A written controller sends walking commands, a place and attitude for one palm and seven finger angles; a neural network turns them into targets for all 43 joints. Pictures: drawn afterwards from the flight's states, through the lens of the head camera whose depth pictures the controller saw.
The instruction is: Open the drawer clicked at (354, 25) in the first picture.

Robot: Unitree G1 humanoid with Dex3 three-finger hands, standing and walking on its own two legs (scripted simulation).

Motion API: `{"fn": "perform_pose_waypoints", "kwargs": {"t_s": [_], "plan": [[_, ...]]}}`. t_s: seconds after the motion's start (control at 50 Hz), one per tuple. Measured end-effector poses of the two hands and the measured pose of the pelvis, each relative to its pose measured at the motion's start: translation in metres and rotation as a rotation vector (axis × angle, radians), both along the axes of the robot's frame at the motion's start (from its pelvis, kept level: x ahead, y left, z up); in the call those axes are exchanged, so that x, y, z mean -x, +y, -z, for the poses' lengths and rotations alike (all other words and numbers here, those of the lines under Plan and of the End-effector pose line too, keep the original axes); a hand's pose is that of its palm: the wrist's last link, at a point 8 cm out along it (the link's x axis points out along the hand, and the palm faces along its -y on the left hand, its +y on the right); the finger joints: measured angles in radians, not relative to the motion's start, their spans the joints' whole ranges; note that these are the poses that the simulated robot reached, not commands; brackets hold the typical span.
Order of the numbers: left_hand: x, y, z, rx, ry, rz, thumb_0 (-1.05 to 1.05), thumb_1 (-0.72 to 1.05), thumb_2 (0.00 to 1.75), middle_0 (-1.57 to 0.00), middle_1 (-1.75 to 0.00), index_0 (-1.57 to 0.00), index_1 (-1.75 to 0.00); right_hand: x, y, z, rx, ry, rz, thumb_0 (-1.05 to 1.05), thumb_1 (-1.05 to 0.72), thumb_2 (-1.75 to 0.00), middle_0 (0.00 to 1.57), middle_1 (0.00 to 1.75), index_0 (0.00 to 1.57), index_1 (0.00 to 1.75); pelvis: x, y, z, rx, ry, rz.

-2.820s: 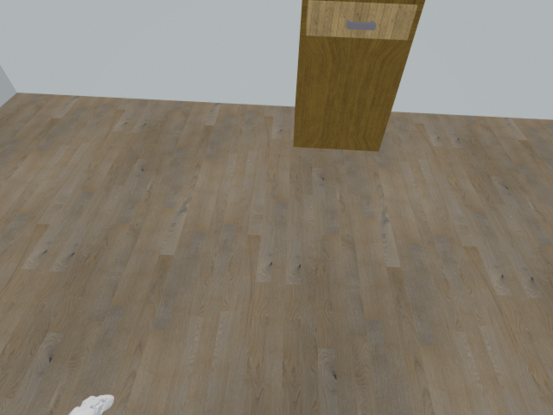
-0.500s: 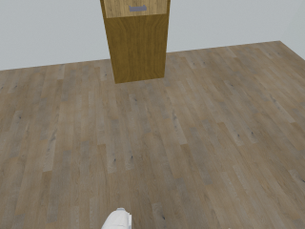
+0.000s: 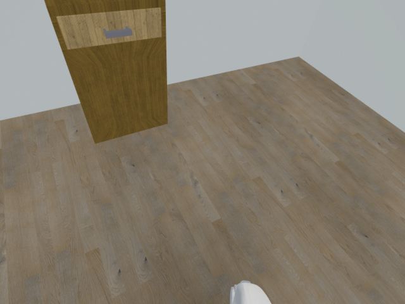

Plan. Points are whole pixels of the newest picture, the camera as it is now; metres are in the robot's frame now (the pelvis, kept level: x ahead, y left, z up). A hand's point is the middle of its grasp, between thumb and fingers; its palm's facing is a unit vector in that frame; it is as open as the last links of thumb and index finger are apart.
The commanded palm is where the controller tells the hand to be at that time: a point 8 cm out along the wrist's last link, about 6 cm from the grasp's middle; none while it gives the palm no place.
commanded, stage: walk to a spot facing it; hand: left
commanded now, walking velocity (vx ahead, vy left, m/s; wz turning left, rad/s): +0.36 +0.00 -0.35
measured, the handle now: (117, 31) +1.22 +0.46 -0.07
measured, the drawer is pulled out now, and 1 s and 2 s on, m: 0.00 0.00 0.00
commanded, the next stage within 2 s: turn to face it in 1.10 s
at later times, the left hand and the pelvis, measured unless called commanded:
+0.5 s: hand (147, 234) +0.31 +0.15 -0.17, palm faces -0.10 -0.96 -0.24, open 7.2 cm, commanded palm none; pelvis +0.24 -0.04 -0.01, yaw -8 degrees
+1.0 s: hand (166, 161) +0.56 +0.13 -0.17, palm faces -0.22 -0.96 -0.19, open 7.4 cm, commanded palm none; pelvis +0.46 -0.04 +0.00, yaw -17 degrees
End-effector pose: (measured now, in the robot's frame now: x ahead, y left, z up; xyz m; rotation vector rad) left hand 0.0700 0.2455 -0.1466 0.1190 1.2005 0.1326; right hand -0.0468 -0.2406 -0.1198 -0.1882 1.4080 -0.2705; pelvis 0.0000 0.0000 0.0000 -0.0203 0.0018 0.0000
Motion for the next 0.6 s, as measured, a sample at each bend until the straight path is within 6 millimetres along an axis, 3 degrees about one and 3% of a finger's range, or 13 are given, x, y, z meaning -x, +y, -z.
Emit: {"fn": "perform_pose_waypoints", "kwargs": {"t_s": [0.16, 0.22, 0.28, 0.34, 0.48, 0.54, 0.6], "plan": [[-0.118, -0.041, 0.009, 0.046, 0.008, 0.153, 0.0, 0.91, 0.9, -0.2, -0.3, -0.2, -0.3, 0.021, 0.043, 0.006, -0.097, 0.195, 0.163, 0.0, -0.91, -0.9, 0.19, 0.29, 0.2, 0.3, -0.072, -0.005, 0.009, -0.001, 0.008, 0.06], [-0.167, -0.064, 0.014, 0.053, -0.015, 0.206, 0.01, 0.91, 0.9, -0.2, -0.3, -0.2, -0.3, 0.015, 0.055, 0.011, -0.144, 0.263, 0.219, 0.01, -0.91, -0.9, 0.2, 0.29, 0.2, 0.3, -0.104, -0.014, 0.016, 0.005, 0.013, 0.082], [-0.21, -0.082, 0.021, 0.049, -0.065, 0.224, 0.0, 0.91, 0.9, -0.2, -0.3, -0.2, -0.3, -0.004, 0.056, 0.021, -0.189, 0.313, 0.258, 0.01, -0.91, -0.9, 0.2, 0.29, 0.2, 0.3, -0.14, -0.029, 0.028, -0.004, 0.008, 0.102], [-0.229, -0.087, 0.019, 0.036, -0.08, 0.191, 0.0, 0.91, 0.9, -0.2, -0.3, -0.2, -0.3, -0.052, 0.043, 0.03, -0.197, 0.272, 0.26, 0.01, -0.91, -0.9, 0.2, 0.29, 0.2, 0.3, -0.168, -0.039, 0.027, -0.007, -0.01, 0.118], [-0.241, -0.054, -0.004, -0.078, 0.012, 0.139, -0.03, 0.94, 0.9, -0.21, -0.3, -0.21, -0.3, -0.234, -0.011, 0.033, -0.122, -0.077, 0.154, 0.01, -0.92, -0.9, 0.2, 0.29, 0.2, 0.3, -0.228, -0.044, 0.008, -0.008, -0.01, 0.144], [-0.244, -0.044, -0.007, -0.088, 0.075, 0.13, -0.02, 0.93, 0.9, -0.2, -0.3, -0.2, -0.3, -0.293, -0.034, 0.027, -0.073, -0.159, 0.121, 0.03, -0.96, -0.9, 0.2, 0.29, 0.2, 0.3, -0.256, -0.039, 0.006, -0.006, -0.005, 0.148], [-0.248, -0.037, -0.002, -0.074, 0.131, 0.109, -0.01, 0.92, 0.9, -0.2, -0.3, -0.2, -0.3, -0.347, -0.044, 0.021, -0.048, -0.213, 0.074, 0.03, -0.96, -0.9, 0.19, 0.29, 0.2, 0.3, -0.285, -0.034, 0.008, -0.003, -0.002, 0.154]]}}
